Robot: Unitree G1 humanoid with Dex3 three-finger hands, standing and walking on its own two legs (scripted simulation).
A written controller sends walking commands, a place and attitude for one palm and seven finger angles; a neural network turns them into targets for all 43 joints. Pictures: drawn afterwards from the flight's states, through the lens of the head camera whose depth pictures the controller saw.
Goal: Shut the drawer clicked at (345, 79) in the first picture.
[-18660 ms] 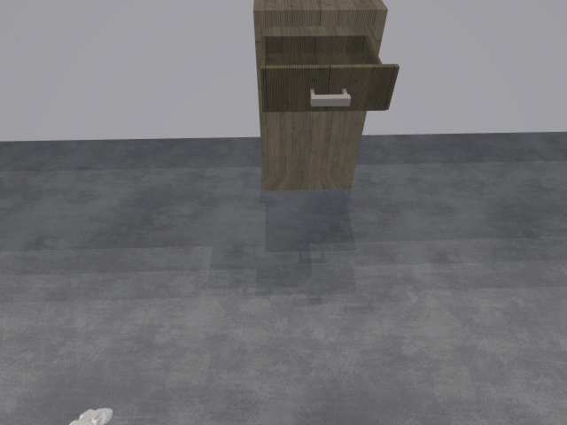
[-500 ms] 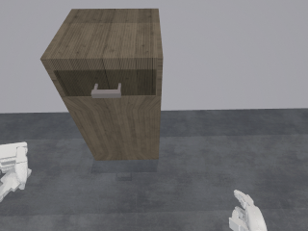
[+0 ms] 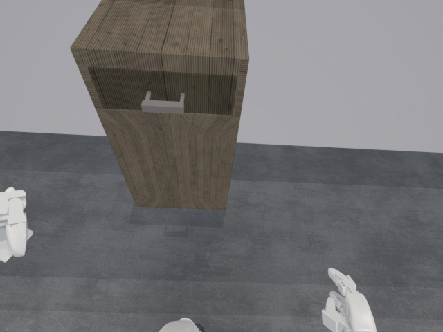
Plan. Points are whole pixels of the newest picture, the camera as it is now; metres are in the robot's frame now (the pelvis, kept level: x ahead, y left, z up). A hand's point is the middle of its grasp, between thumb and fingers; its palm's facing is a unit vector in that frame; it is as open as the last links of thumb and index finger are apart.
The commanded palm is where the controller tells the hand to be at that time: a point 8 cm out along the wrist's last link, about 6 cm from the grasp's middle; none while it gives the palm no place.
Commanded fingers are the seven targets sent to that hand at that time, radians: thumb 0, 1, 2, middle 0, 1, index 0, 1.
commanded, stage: step back with the hand held close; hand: left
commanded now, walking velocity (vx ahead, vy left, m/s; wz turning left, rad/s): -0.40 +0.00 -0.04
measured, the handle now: (164, 101) +0.69 +0.20 -0.04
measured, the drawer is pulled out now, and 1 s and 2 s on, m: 0.00 0.00 0.00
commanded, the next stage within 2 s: stop stepping back and stand still in 0.64 s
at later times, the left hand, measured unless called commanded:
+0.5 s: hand out of the picture +0.10 +0.23 +0.18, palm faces +0.34 -0.82 -0.47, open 3.2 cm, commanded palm +0.04 +0.27 +0.19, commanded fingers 0.00 0.90 0.90 -1.40 -1.60 -1.40 -1.60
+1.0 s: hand out of the picture -0.04 +0.21 +0.18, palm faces +0.34 -0.82 -0.47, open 3.2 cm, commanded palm -0.10 +0.25 +0.19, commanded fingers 0.00 0.90 0.90 -1.40 -1.60 -1.40 -1.60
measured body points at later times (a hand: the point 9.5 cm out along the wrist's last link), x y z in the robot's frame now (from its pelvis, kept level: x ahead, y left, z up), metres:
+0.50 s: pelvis -0.10 -0.01 +0.01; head -0.05 +0.02 +0.46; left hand +0.08 +0.27 +0.20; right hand +0.07 -0.24 -0.07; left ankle -0.05 +0.11 -0.73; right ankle -0.10 -0.12 -0.70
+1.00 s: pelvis -0.23 -0.02 +0.01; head -0.23 +0.00 +0.46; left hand -0.06 +0.25 +0.20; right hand -0.10 -0.29 -0.06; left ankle -0.23 +0.08 -0.73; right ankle -0.20 -0.14 -0.71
